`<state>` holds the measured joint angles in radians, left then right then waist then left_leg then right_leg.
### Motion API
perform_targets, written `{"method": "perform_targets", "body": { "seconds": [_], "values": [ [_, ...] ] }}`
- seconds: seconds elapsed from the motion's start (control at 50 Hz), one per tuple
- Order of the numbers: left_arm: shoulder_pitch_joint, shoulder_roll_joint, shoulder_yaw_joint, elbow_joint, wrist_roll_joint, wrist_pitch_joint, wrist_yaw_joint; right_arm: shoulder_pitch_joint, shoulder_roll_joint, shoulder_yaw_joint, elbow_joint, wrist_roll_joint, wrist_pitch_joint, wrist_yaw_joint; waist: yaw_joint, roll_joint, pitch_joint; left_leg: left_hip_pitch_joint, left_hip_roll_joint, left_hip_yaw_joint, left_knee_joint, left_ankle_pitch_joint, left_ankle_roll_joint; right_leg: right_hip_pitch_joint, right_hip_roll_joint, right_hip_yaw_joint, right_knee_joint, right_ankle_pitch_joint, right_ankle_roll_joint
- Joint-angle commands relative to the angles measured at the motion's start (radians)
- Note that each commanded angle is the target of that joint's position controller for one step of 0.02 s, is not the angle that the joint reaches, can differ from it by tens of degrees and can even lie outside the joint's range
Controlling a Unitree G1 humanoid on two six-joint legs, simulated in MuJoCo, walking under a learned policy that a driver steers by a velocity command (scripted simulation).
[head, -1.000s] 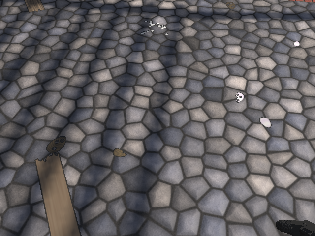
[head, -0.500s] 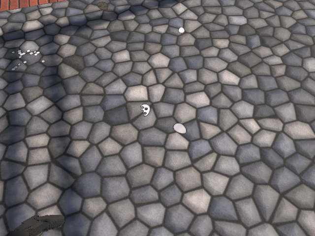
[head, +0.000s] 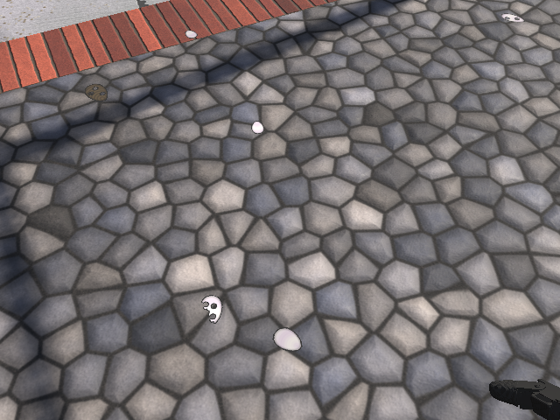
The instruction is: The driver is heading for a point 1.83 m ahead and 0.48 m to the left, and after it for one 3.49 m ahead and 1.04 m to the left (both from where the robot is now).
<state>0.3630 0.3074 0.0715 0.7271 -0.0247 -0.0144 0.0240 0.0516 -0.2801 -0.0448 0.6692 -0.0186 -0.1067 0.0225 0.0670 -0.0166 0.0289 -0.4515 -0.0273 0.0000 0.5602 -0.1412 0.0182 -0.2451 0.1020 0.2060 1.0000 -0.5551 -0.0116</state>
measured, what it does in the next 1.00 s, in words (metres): walks ahead, turning left: right foot, then left foot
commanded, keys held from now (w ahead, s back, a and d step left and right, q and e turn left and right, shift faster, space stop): e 0.06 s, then q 0.94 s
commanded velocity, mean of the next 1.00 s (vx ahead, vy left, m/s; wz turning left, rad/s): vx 0.08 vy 0.00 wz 0.25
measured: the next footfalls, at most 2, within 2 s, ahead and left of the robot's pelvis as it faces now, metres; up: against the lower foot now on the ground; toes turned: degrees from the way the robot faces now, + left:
right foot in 0.32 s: +0.18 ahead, -0.14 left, +0.00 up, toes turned +1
left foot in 0.64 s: +0.14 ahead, +0.12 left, +0.00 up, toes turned +11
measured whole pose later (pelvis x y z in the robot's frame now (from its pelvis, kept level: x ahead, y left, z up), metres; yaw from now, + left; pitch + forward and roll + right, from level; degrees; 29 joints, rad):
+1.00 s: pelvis +0.12 +0.03 +0.02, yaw +21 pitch +2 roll -3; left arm 0.09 0.30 0.09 0.76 -0.01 0.00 0.04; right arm 0.19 -0.32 -0.06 0.66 0.01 0.04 -0.03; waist -0.02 0.00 0.05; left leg -0.28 -0.08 -0.15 0.46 -0.20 0.07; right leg -0.44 0.03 0.11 0.79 -0.34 0.10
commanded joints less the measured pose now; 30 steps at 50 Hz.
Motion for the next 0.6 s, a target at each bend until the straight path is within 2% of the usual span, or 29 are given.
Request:
{"method": "perform_targets", "body": {
  "seconds": [0.02, 0.04, 0.06, 0.08, 0.1, 0.12, 0.14, 0.18, 0.22, 0.26, 0.28, 0.3, 0.32, 0.34, 0.36, 0.38, 0.4, 0.42, 0.44, 0.48, 0.52, 0.56, 0.6],
  "values": [
    [-0.013, 0.172, 0.039, -0.096, 0.004, 0.002, 0.01, 0.153, -0.115, -0.039, -0.045, 0.001, 0.02, -0.013, -0.11, 0.094, -0.176, 0.551, 0.392, -0.399, -0.157, 0.403, 0.199, -0.452, -0.092, -0.044, 0.342, 0.029, 0.063],
    [-0.048, 0.165, 0.044, -0.11, 0.012, 0.011, 0.011, 0.12, -0.103, -0.035, -0.036, 0.002, 0.027, -0.014, -0.091, 0.084, -0.119, 0.449, 0.351, -0.302, -0.164, 0.508, 0.19, -0.433, -0.119, -0.063, 0.301, 0.059, 0.072],
    [-0.04, 0.144, 0.045, -0.111, 0.006, 0.023, 0.01, 0.101, -0.097, -0.031, -0.028, -0.002, 0.03, -0.017, -0.065, 0.107, -0.094, 0.371, 0.315, -0.222, -0.189, 0.522, 0.176, -0.385, -0.144, -0.08, 0.256, 0.078, 0.071],
    [-0.036, 0.099, 0.033, -0.111, 0.004, 0.032, 0.01, 0.1, -0.099, -0.031, -0.012, -0.005, 0.029, -0.014, -0.059, 0.134, -0.078, 0.306, 0.283, -0.181, -0.222, 0.534, 0.178, -0.337, -0.141, -0.103, 0.194, 0.092, 0.07],
    [-0.038, 0.057, 0.021, -0.114, 0.006, 0.035, 0.012, 0.101, -0.104, -0.032, 0.005, -0.006, 0.027, -0.012, -0.053, 0.15, -0.079, 0.285, 0.274, -0.158, -0.242, 0.576, 0.197, -0.31, -0.131, -0.115, 0.131, 0.097, 0.073],
    [-0.047, 0.033, 0.012, -0.116, 0.013, 0.035, 0.013, 0.098, -0.111, -0.033, 0.02, -0.004, 0.026, -0.011, -0.049, 0.148, -0.09, 0.28, 0.279, -0.146, -0.253, 0.622, 0.217, -0.285, -0.127, -0.117, 0.063, 0.112, 0.076],
    [-0.055, 0.018, 0.004, -0.115, 0.023, 0.034, 0.012, 0.087, -0.113, -0.032, 0.031, -0.001, 0.027, -0.01, -0.041, 0.135, -0.114, 0.278, 0.283, -0.131, -0.255, 0.651, 0.226, -0.245, -0.132, -0.114, -0.018, 0.148, 0.074],
    [-0.069, -0.002, -0.009, -0.1, 0.035, 0.029, 0.005, 0.047, -0.111, -0.026, 0.046, 0.015, 0.032, -0.006, -0.032, 0.132, -0.154, 0.246, 0.25, -0.077, -0.254, 0.655, 0.211, -0.111, -0.143, -0.136, -0.21, 0.282, 0.067],
    [-0.116, 0.024, -0.005, -0.099, 0.035, 0.026, -0.001, 0.064, -0.138, -0.031, 0.066, 0.031, 0.041, -0.001, -0.052, 0.14, -0.152, 0.251, 0.234, -0.081, -0.244, 0.578, 0.199, -0.047, -0.118, -0.157, -0.328, 0.371, 0.067],
    [-0.146, 0.049, 0.002, -0.103, 0.033, 0.024, -0.004, 0.074, -0.163, -0.034, 0.079, 0.042, 0.051, 0.002, -0.051, 0.129, -0.132, 0.246, 0.228, -0.113, -0.222, 0.434, 0.185, 0.013, -0.097, -0.17, -0.453, 0.436, 0.05],
    [-0.152, 0.057, 0.006, -0.103, 0.035, 0.021, -0.004, 0.068, -0.166, -0.032, 0.081, 0.049, 0.056, 0.002, -0.042, 0.129, -0.117, 0.221, 0.219, -0.131, -0.205, 0.337, 0.166, 0.065, -0.089, -0.179, -0.538, 0.491, 0.031],
    [-0.169, 0.082, 0.013, -0.112, 0.04, 0.019, 0.0, 0.09, -0.151, -0.026, 0.09, 0.052, 0.058, 0.001, -0.043, 0.117, -0.103, 0.186, 0.197, -0.148, -0.185, 0.223, 0.126, 0.123, -0.112, -0.155, -0.606, 0.551, 0.004],
    [-0.165, 0.135, 0.025, -0.127, 0.05, 0.02, 0.01, 0.116, -0.125, -0.016, 0.087, 0.035, 0.055, 0.003, -0.054, 0.06, -0.129, 0.135, 0.158, -0.146, -0.132, 0.071, 0.071, 0.212, -0.215, -0.066, -0.593, 0.72, -0.035],
    [-0.178, 0.188, 0.038, -0.141, 0.052, 0.033, 0.023, 0.191, -0.092, -0.007, 0.089, 0.015, 0.051, 0.009, -0.097, -0.081, -0.162, 0.024, 0.071, -0.079, -0.047, -0.21, 0.018, 0.312, -0.348, 0.016, -0.544, 0.842, -0.109],
    [-0.18, 0.157, 0.035, -0.124, 0.043, 0.045, 0.022, 0.195, -0.064, 0.004, 0.083, 0.027, 0.059, 0.003, -0.088, -0.177, -0.186, 0.013, 0.036, 0.007, 0.028, -0.288, -0.015, 0.266, -0.393, 0.056, -0.581, 0.692, -0.173],
    [-0.191, 0.131, 0.032, -0.125, 0.039, 0.046, 0.019, 0.156, -0.096, -0.004, 0.075, 0.034, 0.07, -0.004, -0.062, -0.176, -0.141, -0.007, 0.031, 0.021, 0.094, -0.285, -0.032, 0.223, -0.384, 0.07, -0.611, 0.614, -0.184],
    [-0.198, 0.129, 0.034, -0.123, 0.041, 0.043, 0.019, 0.135, -0.119, -0.015, 0.068, 0.037, 0.083, -0.01, -0.052, -0.187, -0.119, -0.037, 0.028, 0.028, 0.181, -0.314, -0.038, 0.201, -0.394, 0.075, -0.621, 0.628, -0.188],
    [-0.196, 0.132, 0.035, -0.124, 0.045, 0.036, 0.021, 0.139, -0.138, -0.026, 0.067, 0.035, 0.101, -0.015, -0.04, -0.2, -0.108, -0.063, 0.038, 0.012, 0.307, -0.405, -0.049, 0.179, -0.43, 0.086, -0.635, 0.707, -0.214],
    [-0.203, 0.134, 0.036, -0.116, 0.042, 0.026, 0.022, 0.163, -0.149, -0.037, 0.066, 0.034, 0.118, -0.018, -0.049, -0.189, -0.104, -0.076, 0.057, -0.011, 0.423, -0.46, -0.061, 0.155, -0.463, 0.083, -0.641, 0.777, -0.239],
    [-0.267, 0.122, 0.036, -0.109, 0.03, 0.016, 0.021, 0.195, -0.12, -0.038, 0.065, 0.04, 0.142, -0.022, -0.086, -0.144, -0.088, -0.043, 0.079, -0.009, 0.431, -0.425, -0.071, 0.089, -0.432, -0.011, -0.643, 0.784, -0.216],
    [-0.322, 0.121, 0.039, -0.105, 0.028, 0.017, 0.02, 0.185, -0.099, -0.034, 0.055, 0.037, 0.152, -0.019, -0.093, -0.148, -0.094, 0.039, 0.083, 0.017, 0.343, -0.333, -0.069, 0.041, -0.396, -0.091, -0.636, 0.763, -0.187],
    [-0.326, 0.126, 0.042, -0.092, 0.024, 0.022, 0.02, 0.175, -0.104, -0.037, 0.039, 0.038, 0.156, -0.006, -0.088, -0.153, -0.113, 0.094, 0.074, 0.041, 0.239, -0.255, -0.055, 0.053, -0.393, -0.125, -0.609, 0.738, -0.175],
    [-0.338, 0.127, 0.044, -0.078, 0.007, 0.029, 0.021, 0.22, -0.107, -0.046, 0.046, 0.036, 0.157, 0.009, -0.117, -0.128, -0.124, 0.197, 0.038, 0.09, 0.057, -0.107, -0.023, 0.032, -0.378, -0.172, -0.534, 0.661, -0.133]
  ]
}}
